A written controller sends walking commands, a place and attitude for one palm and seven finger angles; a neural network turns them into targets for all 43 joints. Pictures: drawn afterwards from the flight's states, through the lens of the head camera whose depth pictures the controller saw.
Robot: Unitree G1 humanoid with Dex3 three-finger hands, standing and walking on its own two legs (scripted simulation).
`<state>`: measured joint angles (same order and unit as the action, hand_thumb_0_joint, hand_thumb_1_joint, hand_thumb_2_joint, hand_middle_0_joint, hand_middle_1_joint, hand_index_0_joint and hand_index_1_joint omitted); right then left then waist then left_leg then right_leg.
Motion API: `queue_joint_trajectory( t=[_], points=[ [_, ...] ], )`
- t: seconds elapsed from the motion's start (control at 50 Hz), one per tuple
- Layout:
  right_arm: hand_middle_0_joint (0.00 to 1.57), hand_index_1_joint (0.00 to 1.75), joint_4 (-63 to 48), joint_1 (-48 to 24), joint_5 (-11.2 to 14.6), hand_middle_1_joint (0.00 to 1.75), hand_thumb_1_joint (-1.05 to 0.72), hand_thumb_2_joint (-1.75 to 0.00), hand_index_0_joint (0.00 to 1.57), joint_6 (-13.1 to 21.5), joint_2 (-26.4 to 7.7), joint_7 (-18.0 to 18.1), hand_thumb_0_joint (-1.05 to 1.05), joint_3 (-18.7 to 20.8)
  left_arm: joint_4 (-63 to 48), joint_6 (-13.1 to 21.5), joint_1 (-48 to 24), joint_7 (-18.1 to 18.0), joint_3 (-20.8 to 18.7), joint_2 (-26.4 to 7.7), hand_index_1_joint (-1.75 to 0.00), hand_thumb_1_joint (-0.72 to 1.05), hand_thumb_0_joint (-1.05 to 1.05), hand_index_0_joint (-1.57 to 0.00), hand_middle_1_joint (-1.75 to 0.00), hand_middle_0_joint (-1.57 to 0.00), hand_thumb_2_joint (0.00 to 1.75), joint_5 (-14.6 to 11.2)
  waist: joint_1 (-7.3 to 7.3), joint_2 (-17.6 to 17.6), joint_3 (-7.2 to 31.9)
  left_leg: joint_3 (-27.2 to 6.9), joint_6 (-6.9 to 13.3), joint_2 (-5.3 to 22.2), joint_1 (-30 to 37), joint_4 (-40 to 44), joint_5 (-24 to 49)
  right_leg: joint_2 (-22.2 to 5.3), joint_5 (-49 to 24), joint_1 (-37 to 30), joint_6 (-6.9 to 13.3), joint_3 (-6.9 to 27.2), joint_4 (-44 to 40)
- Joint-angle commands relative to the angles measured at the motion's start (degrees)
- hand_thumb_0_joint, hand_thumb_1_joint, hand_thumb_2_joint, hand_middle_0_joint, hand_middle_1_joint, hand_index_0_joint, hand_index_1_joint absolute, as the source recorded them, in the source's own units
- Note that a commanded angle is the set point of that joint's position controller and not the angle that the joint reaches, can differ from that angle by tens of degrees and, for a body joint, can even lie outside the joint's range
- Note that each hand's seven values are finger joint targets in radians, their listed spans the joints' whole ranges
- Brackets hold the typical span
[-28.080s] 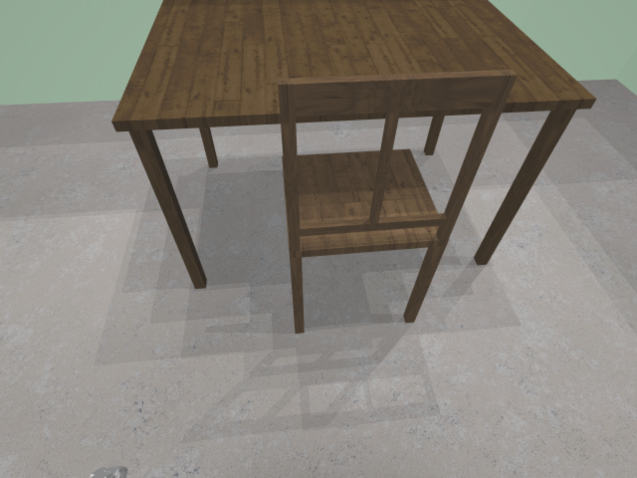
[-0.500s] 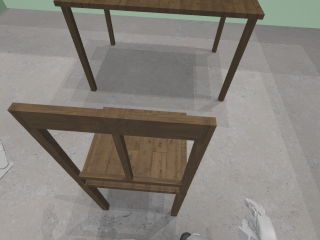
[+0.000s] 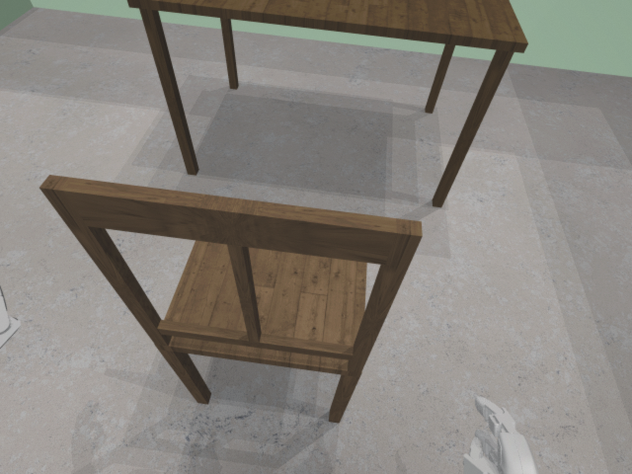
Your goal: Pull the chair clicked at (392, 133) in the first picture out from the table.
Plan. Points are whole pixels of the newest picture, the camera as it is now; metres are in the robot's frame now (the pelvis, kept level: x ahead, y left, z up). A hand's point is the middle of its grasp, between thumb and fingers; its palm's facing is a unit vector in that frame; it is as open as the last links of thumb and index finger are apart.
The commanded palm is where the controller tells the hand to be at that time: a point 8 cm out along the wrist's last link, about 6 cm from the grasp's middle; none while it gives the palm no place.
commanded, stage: step back with the hand held close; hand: left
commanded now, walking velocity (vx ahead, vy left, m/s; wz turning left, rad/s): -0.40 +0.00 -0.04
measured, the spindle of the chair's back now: (247, 298) +0.37 +0.14 -0.07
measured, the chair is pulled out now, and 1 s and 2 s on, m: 0.72 0.72 0.72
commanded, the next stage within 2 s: stop stepping back and stand still in 0.30 s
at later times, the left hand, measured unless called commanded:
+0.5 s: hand out of the picture +0.08 +0.21 +0.17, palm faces +0.34 -0.78 -0.53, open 7.4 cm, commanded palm +0.02 +0.25 +0.18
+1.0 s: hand out of the picture -0.02 +0.21 +0.18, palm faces +0.40 -0.75 -0.53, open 7.4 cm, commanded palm -0.06 +0.25 +0.18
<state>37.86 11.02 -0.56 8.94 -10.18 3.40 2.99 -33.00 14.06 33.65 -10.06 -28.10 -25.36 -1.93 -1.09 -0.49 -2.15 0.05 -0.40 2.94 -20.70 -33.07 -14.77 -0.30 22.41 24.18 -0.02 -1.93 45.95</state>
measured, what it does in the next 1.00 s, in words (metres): walks backwards: right foot, then left foot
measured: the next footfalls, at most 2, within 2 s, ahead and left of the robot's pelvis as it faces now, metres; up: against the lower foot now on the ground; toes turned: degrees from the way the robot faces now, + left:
right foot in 0.08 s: -0.01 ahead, -0.16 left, +0.00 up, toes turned -5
left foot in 0.34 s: -0.02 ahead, +0.10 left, +0.00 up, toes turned -1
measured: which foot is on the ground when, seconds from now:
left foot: down 0.00-0.14, up 0.16-0.32, down 0.34-0.56, up 0.58-0.76, down 0.78-1.00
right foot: up 0.00-0.06, down 0.08-0.80, up 0.82-1.00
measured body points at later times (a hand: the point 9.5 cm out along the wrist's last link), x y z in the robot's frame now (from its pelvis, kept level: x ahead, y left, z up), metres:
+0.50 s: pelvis -0.13 -0.04 +0.00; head -0.09 -0.03 +0.45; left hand +0.06 +0.25 +0.20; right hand +0.03 -0.29 -0.08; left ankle -0.06 +0.10 -0.73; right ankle -0.11 -0.16 -0.72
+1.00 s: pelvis -0.21 -0.05 +0.00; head -0.23 -0.05 +0.45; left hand -0.04 +0.25 +0.21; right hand -0.09 -0.29 -0.09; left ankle -0.19 +0.05 -0.73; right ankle -0.22 -0.16 -0.72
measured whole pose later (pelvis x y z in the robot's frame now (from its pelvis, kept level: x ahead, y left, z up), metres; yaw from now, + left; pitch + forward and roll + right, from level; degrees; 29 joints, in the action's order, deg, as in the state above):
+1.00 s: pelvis -0.21 -0.05 +0.00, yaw -2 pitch -1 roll -1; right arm 37.6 18.0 1.0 7.8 -11.1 2.6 1.4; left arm -26.3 12.6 34.7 -8.2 -25.3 -25.6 -1.0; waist 0.7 0.9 2.6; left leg 2.6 1.9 0.4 -14.7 -28.9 -13.7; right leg -1.1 22.3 14.5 0.1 -5.2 34.1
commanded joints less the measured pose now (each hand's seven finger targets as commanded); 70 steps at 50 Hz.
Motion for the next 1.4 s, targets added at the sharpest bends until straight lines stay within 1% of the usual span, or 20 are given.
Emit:
queue_joint_trajectory(
  t=[0.0, 0.08, 0.14, 0.18, 0.26, 0.32, 0.36, 0.42, 0.48, 0.56, 0.64, 0.72, 0.8, 0.86, 0.96, 1.06, 1.2, 1.3, 1.32, 1.38],
  points=[
    [0.20, 0.30, -4.8, -3.4, -0.9, 0.30, -0.90, -0.90, 0.20, 4.8, -8.7, 0.1, 0.00, 2.1, -10.6, 5.0, -2.9, -0.3, -5.0, -8.8, -0.30, 0.90, 0.00, -0.20, -0.30, -0.20, 0.90, -0.2, 0.81, 15.8, 9.2, -8.4, 6.4, 14.6, 15.4, 5.3, 43.6, -2.5, -4.2, -2.9, 0.8, 1.7, -13.3],
    [0.20, 0.30, -5.9, -5.6, -0.6, 0.30, -0.90, -0.90, 0.20, 4.0, -8.9, -0.2, 0.00, 1.3, -8.2, 5.6, -3.3, 0.7, -6.8, -10.3, -0.30, 0.90, 0.00, -0.20, -0.30, -0.20, 0.90, -0.2, 0.08, 8.7, 9.9, -5.3, 3.0, 10.5, 6.3, 1.6, 23.5, -3.6, -23.1, -13.6, 0.5, -0.4, -23.6],
    [0.20, 0.30, -9.0, -5.4, 1.2, 0.30, -0.90, -0.90, 0.20, 1.8, -7.9, -0.3, 0.00, 3.0, -7.3, 4.8, 0.8, 0.7, -7.7, -11.7, -0.30, 0.90, 0.00, -0.20, -0.30, -0.20, 0.90, -1.2, 0.34, -13.9, 14.3, 1.8, -1.5, -3.3, -2.1, -15.9, -8.9, -19.3, -49.5, -14.5, 9.0, 14.9, -26.0],
    [0.20, 0.30, -9.8, -7.8, 1.1, 0.30, -0.90, -0.90, 0.20, 0.2, -5.4, 0.4, 0.00, 1.6, -5.5, 3.5, 3.8, -0.3, -9.9, -12.2, -0.30, 0.90, 0.00, -0.20, -0.30, -0.20, 0.90, -0.4, 0.40, -10.4, 13.3, -3.0, -1.2, -2.1, -7.1, -20.0, -15.7, -20.6, -49.8, -16.0, 10.7, 12.9, -24.3],
    [0.20, 0.30, -9.5, -6.6, 0.8, 0.30, -0.90, -0.90, 0.20, -2.2, -5.1, 1.9, 0.00, 0.0, -7.7, 3.1, 5.3, -1.2, -8.6, -10.8, -0.30, 0.90, 0.00, -0.20, -0.30, -0.20, 0.90, -0.5, 1.89, -7.4, 13.3, 0.9, -0.9, -2.1, 1.2, 7.8, -0.2, -12.0, -45.7, -17.7, 4.1, 4.5, -17.8],
    [0.20, 0.30, -9.8, -5.0, 1.5, 0.30, -0.90, -0.90, 0.20, -0.4, -8.2, 1.6, 0.00, 2.4, -10.6, 4.2, 5.4, 0.1, -6.3, -10.0, -0.30, 0.90, 0.00, -0.20, -0.30, -0.20, 0.90, -1.5, 0.84, 7.2, 13.5, -8.5, 4.7, 13.1, 9.5, 13.5, 33.3, -3.5, -8.4, -8.4, -0.4, 1.5, -5.9],
    [0.20, 0.30, -9.3, -5.1, 0.0, 0.30, -0.90, -0.90, 0.20, 2.2, -7.9, 1.2, 0.00, 2.1, -11.9, 4.7, 4.2, 0.3, -7.8, -11.8, -0.30, 0.90, 0.00, -0.20, -0.30, -0.20, 0.90, -2.1, 1.11, 17.8, 11.6, -12.9, 9.1, 18.3, 2.5, 15.7, 29.2, -1.4, 8.6, -4.8, -0.9, 3.4, 6.4],
    [0.20, 0.30, -8.4, -2.6, 0.9, 0.30, -0.90, -0.90, 0.20, 3.2, -8.4, 0.3, 0.00, 2.5, -14.6, 3.9, 1.3, -0.2, -5.7, -9.9, -0.30, 0.90, 0.00, -0.20, -0.30, -0.20, 0.90, -1.3, 0.61, 15.2, 11.3, -7.1, 7.2, 13.5, 8.5, 8.9, 27.3, -2.5, 2.5, -5.2, -1.2, 2.6, -4.3],
    [0.20, 0.30, -9.8, -2.4, 2.1, 0.30, -0.90, -0.90, 0.20, 2.6, -9.0, 0.0, 0.00, 1.1, -10.4, 2.0, 1.3, -0.5, -6.1, -10.1, -0.30, 0.90, 0.00, -0.20, -0.30, -0.20, 0.90, -1.1, 0.77, 12.2, 7.3, -4.5, 3.7, 7.6, -5.5, 8.0, -12.9, -2.5, -6.4, -18.4, -1.5, 0.2, -19.8],
    [0.20, 0.30, -8.9, -0.8, 1.3, 0.30, -0.90, -0.90, 0.20, 0.9, -9.0, 0.8, 0.00, 1.6, -3.1, -0.5, -5.8, -1.1, -3.3, -9.8, -0.30, 0.90, 0.00, -0.20, -0.30, -0.20, 0.90, 0.0, 2.18, -13.5, 2.3, 1.3, -0.5, -4.2, 3.5, -25.1, -12.2, -18.8, 27.0, 7.8, 7.1, 26.2, -41.4],
    [0.20, 0.30, -8.9, -3.4, 0.8, 0.30, -0.90, -0.90, 0.20, 0.0, -7.8, 1.3, 0.00, -0.5, -0.2, -0.7, -9.1, -0.5, -2.0, -9.5, -0.30, 0.90, 0.00, -0.20, -0.30, -0.20, 0.90, 0.4, 2.65, -9.8, 1.8, 2.9, 1.5, -3.5, 7.3, -13.0, -11.1, -14.2, 19.4, 6.8, 4.7, 10.6, -37.3],
    [0.20, 0.30, -9.5, -1.8, 0.5, 0.30, -0.90, -0.90, 0.20, 1.7, -8.4, 1.4, 0.00, -0.2, -4.5, 0.9, -7.9, -0.8, -1.5, -8.8, -0.30, 0.90, 0.00, -0.20, -0.30, -0.20, 0.90, 1.0, 2.10, -3.0, 1.9, 1.7, 3.7, -2.6, 8.3, 15.2, -10.3, -10.1, 11.6, -7.1, 2.9, 8.8, -29.8],
    [0.20, 0.30, -10.2, -1.5, 1.6, 0.30, -0.90, -0.90, 0.20, 2.5, -7.4, -0.2, 0.00, 0.9, -5.2, 1.3, -3.8, 0.7, -4.1, -10.3, -0.30, 0.90, 0.00, -0.20, -0.30, -0.20, 0.90, 1.5, 2.04, 21.2, 1.0, -18.8, 11.1, 13.3, -3.1, 29.0, -29.0, 0.7, 2.3, -4.3, -1.3, 0.4, 14.3],
    [0.20, 0.30, -9.1, -2.8, 2.2, 0.30, -0.90, -0.90, 0.20, 2.4, -7.6, -1.0, 0.00, 1.0, -3.4, 1.9, -2.7, 0.5, -3.4, -8.9, -0.30, 0.90, 0.00, -0.20, -0.30, -0.20, 0.90, 0.9, 0.67, 7.8, -2.8, -12.3, 10.1, 11.4, -3.6, 21.5, -15.9, -2.0, 0.6, -1.5, -0.2, 1.3, 8.8],
    [0.20, 0.30, -8.3, -1.5, 1.2, 0.30, -0.90, -0.90, 0.20, 2.0, -8.5, 0.2, 0.00, 0.2, -2.9, 1.8, -6.8, 0.7, -3.3, -9.0, -0.30, 0.90, 0.00, -0.20, -0.30, -0.20, 0.90, 0.7, 1.56, 10.3, 1.6, -8.7, 6.2, 7.3, -4.2, 15.9, -17.8, -0.5, -2.2, -19.1, 0.8, -3.4, -23.7],
    [0.20, 0.30, -7.9, -0.6, 1.9, 0.30, -0.90, -0.90, 0.20, 1.4, -8.8, -0.1, 0.00, 1.7, 0.2, -0.2, -8.6, 0.5, 0.1, -6.9, -0.30, 0.90, 0.00, -0.20, -0.30, -0.20, 0.90, -0.3, 2.27, -13.9, 1.6, 0.3, 2.3, -2.5, -0.2, -6.5, -8.5, -14.8, 8.9, -10.3, 8.6, 21.1, -36.3],
    [0.20, 0.30, -9.3, -4.6, 1.6, 0.30, -0.90, -0.90, 0.20, 1.3, -8.0, 0.3, 0.00, -0.1, -6.5, 0.9, -5.9, 0.0, -3.5, -10.4, -0.30, 0.90, 0.00, -0.20, -0.30, -0.20, 0.90, -0.2, 1.21, 10.5, 2.5, -9.6, 4.4, 5.7, 6.3, 16.7, 1.2, -3.6, -6.9, -14.7, 0.8, 3.8, -23.4],
    [0.20, 0.30, -9.7, -3.0, 2.0, 0.30, -0.90, -0.90, 0.20, 1.0, -7.9, -0.1, 0.00, 0.5, -4.7, 1.3, -0.8, 0.3, -3.8, -8.9, -0.30, 0.90, 0.00, -0.20, -0.30, -0.20, 0.90, -0.9, 1.72, 3.4, 5.2, -5.8, 2.7, 3.4, 5.8, 11.6, 11.3, -5.1, -22.1, -21.3, 1.6, 5.2, -25.5],
    [0.20, 0.30, 2.5, -1.7, 0.7, 0.30, -0.90, -0.90, 0.20, 1.2, -11.9, -4.8, 0.00, 1.4, 38.5, -8.6, -4.5, 8.0, 21.5, 6.5, -0.30, 0.90, 0.00, -0.20, -0.30, -0.20, 0.90, 5.6, 3.61, 0.8, 4.4, -2.9, 1.9, 2.2, 4.8, 0.4, 25.7, -7.9, -38.1, -12.6, 1.9, 0.9, -14.4],
    [0.20, 0.30, 1.2, 1.8, 0.0, 0.30, -0.90, -0.90, 0.20, -4.5, -7.7, -4.0, 0.00, -0.1, 44.6, -13.9, -9.0, 9.5, 23.0, 9.6, -0.30, 0.90, 0.00, -0.20, -0.30, -0.20, 0.90, 3.8, 1.50, -1.4, 8.1, -5.8, 3.1, 3.3, 3.8, 3.6, 16.8, -6.9, -22.6, -11.7, 1.8, 1.6, -16.5]
  ],
)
